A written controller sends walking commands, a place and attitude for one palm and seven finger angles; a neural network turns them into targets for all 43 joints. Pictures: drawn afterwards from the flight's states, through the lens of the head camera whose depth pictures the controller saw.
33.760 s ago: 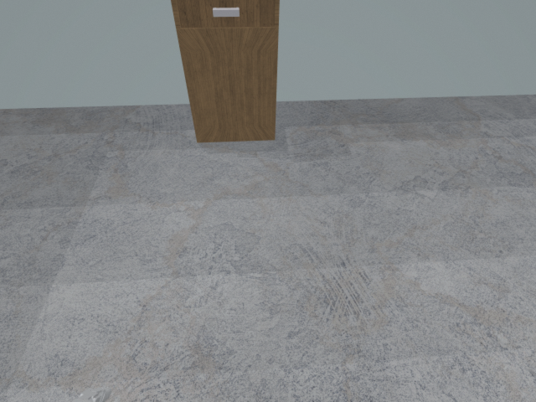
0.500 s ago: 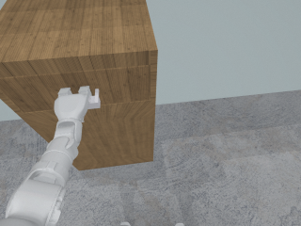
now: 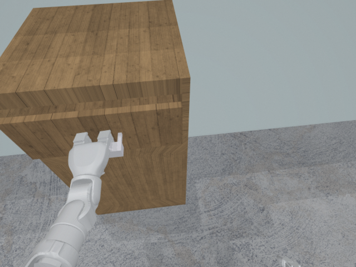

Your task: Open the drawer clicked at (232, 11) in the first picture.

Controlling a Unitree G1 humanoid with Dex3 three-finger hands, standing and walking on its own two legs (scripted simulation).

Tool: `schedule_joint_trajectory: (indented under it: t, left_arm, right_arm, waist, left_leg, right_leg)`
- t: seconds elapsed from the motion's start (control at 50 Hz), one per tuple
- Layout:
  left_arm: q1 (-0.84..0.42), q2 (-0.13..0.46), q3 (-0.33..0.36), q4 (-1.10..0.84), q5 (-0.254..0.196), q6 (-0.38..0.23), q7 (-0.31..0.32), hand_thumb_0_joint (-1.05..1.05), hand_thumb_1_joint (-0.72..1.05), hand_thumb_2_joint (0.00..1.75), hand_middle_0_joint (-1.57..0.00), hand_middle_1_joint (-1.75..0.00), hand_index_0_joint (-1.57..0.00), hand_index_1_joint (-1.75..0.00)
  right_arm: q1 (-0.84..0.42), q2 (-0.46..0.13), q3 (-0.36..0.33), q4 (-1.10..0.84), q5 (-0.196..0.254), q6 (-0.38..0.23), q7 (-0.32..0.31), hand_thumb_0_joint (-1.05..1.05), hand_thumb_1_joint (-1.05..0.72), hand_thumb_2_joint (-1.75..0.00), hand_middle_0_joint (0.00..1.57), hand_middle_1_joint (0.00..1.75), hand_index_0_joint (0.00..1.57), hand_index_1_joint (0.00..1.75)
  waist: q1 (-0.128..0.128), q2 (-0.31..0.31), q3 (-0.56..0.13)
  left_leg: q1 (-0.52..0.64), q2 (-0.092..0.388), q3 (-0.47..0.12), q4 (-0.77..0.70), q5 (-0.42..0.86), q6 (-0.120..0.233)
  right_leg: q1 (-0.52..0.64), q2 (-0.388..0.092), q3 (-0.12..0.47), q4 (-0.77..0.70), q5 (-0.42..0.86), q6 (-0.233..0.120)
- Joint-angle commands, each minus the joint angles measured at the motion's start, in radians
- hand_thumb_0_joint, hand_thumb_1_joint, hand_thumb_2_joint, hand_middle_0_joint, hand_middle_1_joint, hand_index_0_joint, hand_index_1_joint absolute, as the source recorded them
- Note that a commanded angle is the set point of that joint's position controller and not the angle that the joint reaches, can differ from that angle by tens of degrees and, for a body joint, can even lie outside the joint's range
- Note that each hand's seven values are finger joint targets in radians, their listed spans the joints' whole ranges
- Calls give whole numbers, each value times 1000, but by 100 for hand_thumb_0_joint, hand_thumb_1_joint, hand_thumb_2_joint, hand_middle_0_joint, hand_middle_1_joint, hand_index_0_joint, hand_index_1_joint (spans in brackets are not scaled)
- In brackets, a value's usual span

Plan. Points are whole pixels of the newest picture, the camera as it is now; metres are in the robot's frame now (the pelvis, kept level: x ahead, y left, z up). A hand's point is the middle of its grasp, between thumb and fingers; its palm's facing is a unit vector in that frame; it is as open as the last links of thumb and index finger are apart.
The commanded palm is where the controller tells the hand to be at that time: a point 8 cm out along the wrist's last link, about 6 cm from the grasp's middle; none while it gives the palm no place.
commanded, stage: pull the drawer open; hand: left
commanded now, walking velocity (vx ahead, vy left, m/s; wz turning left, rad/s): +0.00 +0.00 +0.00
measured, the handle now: (99, 144) +0.41 +0.22 +0.01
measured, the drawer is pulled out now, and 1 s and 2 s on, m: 0.04 0.17 0.30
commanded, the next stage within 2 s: open the thumb to release the handle in 1.78 s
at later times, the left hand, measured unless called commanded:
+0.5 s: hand (97, 172) +0.34 +0.21 -0.01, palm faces -0.03 -0.04 -1.00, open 6.3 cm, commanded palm +0.29 +0.21 +0.04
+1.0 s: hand (93, 219) +0.23 +0.20 -0.01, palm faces +0.00 -0.09 -1.00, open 6.3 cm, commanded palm +0.18 +0.19 +0.04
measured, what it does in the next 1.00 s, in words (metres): stands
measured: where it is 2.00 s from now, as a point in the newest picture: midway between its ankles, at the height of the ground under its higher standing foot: outside the picture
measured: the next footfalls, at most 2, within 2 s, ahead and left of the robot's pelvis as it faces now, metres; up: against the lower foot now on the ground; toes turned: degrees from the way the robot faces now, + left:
none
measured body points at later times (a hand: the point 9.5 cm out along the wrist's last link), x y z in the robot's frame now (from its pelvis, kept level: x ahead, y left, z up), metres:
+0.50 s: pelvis -0.01 -0.01 +0.00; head +0.03 -0.03 +0.45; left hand +0.34 +0.21 +0.05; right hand +0.10 -0.27 -0.13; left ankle -0.03 +0.10 -0.71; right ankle -0.04 -0.13 -0.71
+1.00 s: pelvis -0.01 -0.01 +0.00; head +0.01 -0.04 +0.45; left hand +0.22 +0.20 +0.04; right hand +0.21 -0.23 -0.09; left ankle -0.03 +0.10 -0.71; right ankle -0.04 -0.13 -0.71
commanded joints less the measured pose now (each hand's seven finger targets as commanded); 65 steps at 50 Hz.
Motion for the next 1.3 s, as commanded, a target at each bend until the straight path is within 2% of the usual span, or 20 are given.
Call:
schedule_joint_trajectory:
  t: [0.0, 0.02, 0.08, 0.12, 0.14, 0.22, 0.28, 0.3, 0.32, 0.34, 0.44, 0.58, 0.68, 0.72, 0.74, 0.8, 0.86, 0.98, 1.2, 1.28]
  left_arm:
    - [-291, 148, 54, -231, -3, 31, 34, 0, 90, 90, -40, -135, -40, -135]
    - [-454, 163, 42, -207, 9, 29, 34, 0, 90, 90, -40, -135, -40, -135]
    - [-377, 177, 69, -132, 40, 29, 38, 0, 90, 90, -40, -135, -40, -135]
    - [-413, 183, 69, -136, 37, 24, 29, 0, 90, 90, -40, -135, -40, -135]
    - [-423, 149, 37, -116, 38, 22, 25, 0, 90, 90, -40, -135, -40, -135]
    - [-457, 184, 65, -92, 27, 0, 14, 0, 90, 90, -40, -135, -40, -135]
    - [-468, 156, 46, -70, 18, -20, 14, 0, 90, 90, -40, -135, -40, -135]
    - [-467, 188, 77, -46, 18, -27, 14, 0, 90, 90, -40, -135, -40, -135]
    - [-419, 213, 106, -61, 16, -36, 11, 0, 90, 90, -40, -135, -40, -135]
    - [-347, 190, 95, -60, 12, -37, 10, 0, 90, 90, -40, -135, -40, -135]
    - [-101, 155, 98, -179, -18, -60, 10, 0, 90, 90, -40, -135, -40, -135]
    - [143, 137, 105, -371, -27, -27, 40, 0, 90, 90, -40, -135, -40, -135]
    - [223, 100, 65, -470, -11, 24, 66, 0, 90, 90, -40, -135, -40, -135]
    - [236, 122, 84, -539, -7, 35, 72, 0, 90, 90, -40, -135, -40, -135]
    - [271, 86, 44, -553, 0, 42, 73, 0, 90, 90, -40, -135, -40, -135]
    - [316, 83, 43, -546, -2, 57, 64, 0, 90, 90, -40, -135, -40, -135]
    - [360, 81, 42, -568, -2, 56, 58, 0, 90, 90, -40, -135, -40, -135]
    - [480, 27, -24, -651, 8, 39, 40, 0, 90, 90, -40, -135, -40, -135]
    - [839, 53, 3, -839, 16, -47, 46, 0, 90, 90, -40, -135, -40, -135]
    - [905, 50, -4, -892, 26, -71, 66, 0, 90, 90, -40, -135, -40, -135]
  right_arm:
    - [-18, -139, -33, -99, -2, -25, -10, 0, -90, -90, 20, 30, 20, 30]
    - [-9, -140, -31, -76, -5, -22, -21, 0, -90, -90, 20, 30, 20, 30]
    - [-22, -131, -26, -82, -13, -26, -31, 0, -90, -90, 20, 30, 20, 30]
    - [-17, -129, -30, -81, -12, -22, -35, 0, -90, -90, 20, 30, 20, 30]
    - [-22, -125, -27, -81, -14, -23, -37, 0, -90, -90, 20, 30, 20, 30]
    - [-26, -125, -28, -77, -12, -17, -48, 0, -90, -90, 20, 30, 20, 30]
    - [-26, -119, -24, -79, -12, -25, -52, 0, -90, -90, 20, 30, 20, 30]
    - [-23, -120, -26, -72, -10, -25, -53, 0, -90, -90, 20, 30, 20, 30]
    - [-23, -124, -27, -81, -13, -24, -54, 0, -90, -90, 20, 30, 20, 30]
    - [-33, -118, -25, -96, -13, -26, -53, 0, -90, -90, 20, 30, 20, 30]
    - [-60, -115, -27, -135, -7, -38, -36, 0, -90, -90, 20, 30, 20, 30]
    - [-105, -122, -29, -160, -1, -54, -12, 0, -90, -90, 20, 30, 20, 30]
    - [-142, -120, -21, -168, -6, -56, 1, 0, -90, -90, 20, 30, 20, 30]
    - [-160, -121, -24, -173, -8, -53, 3, 0, -90, -90, 20, 30, 20, 30]
    - [-176, -112, -18, -182, -10, -55, 5, 0, -90, -90, 20, 30, 20, 30]
    - [-193, -109, -12, -179, -8, -53, 5, 0, -90, -90, 20, 30, 20, 30]
    - [-221, -99, -4, -189, -8, -52, 4, 0, -90, -90, 20, 30, 20, 30]
    - [-258, -82, 15, -219, -15, -55, 15, 0, -90, -90, 20, 30, 20, 30]
    - [-274, -62, 31, -261, -29, -67, 59, 0, -90, -90, 20, 30, 20, 30]
    - [-272, -65, 30, -273, -42, -73, 72, 0, -90, -90, 20, 30, 20, 30]
  waist:
    - [-13, -27, -266]
    - [-44, -22, -224]
    - [1, -15, -248]
    - [3, -8, -298]
    - [-3, -17, -293]
    - [0, -34, -314]
    - [-2, -47, -299]
    - [-2, -58, -287]
    - [21, -66, -325]
    - [32, -68, -324]
    - [69, -57, -325]
    - [65, -87, -243]
    - [61, -48, -197]
    - [74, -7, -216]
    - [75, 7, -211]
    - [70, -55, -176]
    - [81, -52, -140]
    - [93, -57, -124]
    - [117, -46, -107]
    - [114, -44, -96]
  left_leg:
    - [274, -8, -16, -36, 629, -5]
    - [260, -9, -19, -36, 575, -4]
    - [256, -19, -13, -44, 534, -5]
    - [272, -23, -10, -39, 543, -6]
    - [271, -25, -7, -35, 526, -4]
    - [242, -35, -1, -30, 491, -2]
    - [219, -40, 3, -26, 464, 3]
    - [211, -39, 1, -27, 454, 3]
    - [206, -41, 2, -29, 466, 2]
    - [198, -45, 12, -31, 454, 3]
    - [197, -40, 15, -50, 487, 0]
    - [197, -31, 16, -73, 457, -3]
    - [225, -27, 6, -85, 433, -7]
    - [259, -21, 0, -93, 464, -12]
    - [276, -21, 3, -87, 470, -10]
    - [266, -24, -3, -88, 443, -12]
    - [271, -23, -9, -98, 430, -13]
    - [291, -27, -14, -90, 451, -12]
    - [261, -31, -17, -29, 490, -15]
    - [239, -31, -26, -1, 455, -12]
  right_leg:
    - [126, 28, -67, -35, 523, -33]
    - [85, 26, -67, -39, 477, -34]
    - [89, 27, -69, -36, 432, -42]
    - [116, 25, -62, -33, 453, -45]
    - [105, 23, -62, -34, 451, -41]
    - [139, 18, -47, -34, 476, -41]
    - [133, 15, -46, -34, 480, -36]
    - [132, 15, -46, -34, 473, -37]
    - [172, 15, -38, -32, 494, -38]
    - [190, 12, -34, -35, 509, -35]
    - [239, 11, -31, -35, 575, -38]
    - [226, 17, -32, -51, 539, -36]
    - [185, 23, -50, -53, 444, -42]
    - [191, 26, -49, -50, 429, -51]
    - [177, 25, -51, -50, 420, -48]
    - [179, 28, -51, -51, 422, -46]
    - [172, 29, -54, -54, 391, -48]
    - [175, 27, -46, -52, 402, -47]
    - [168, 26, 0, -4, 514, -49]
    - [116, 29, 8, 14, 461, -52]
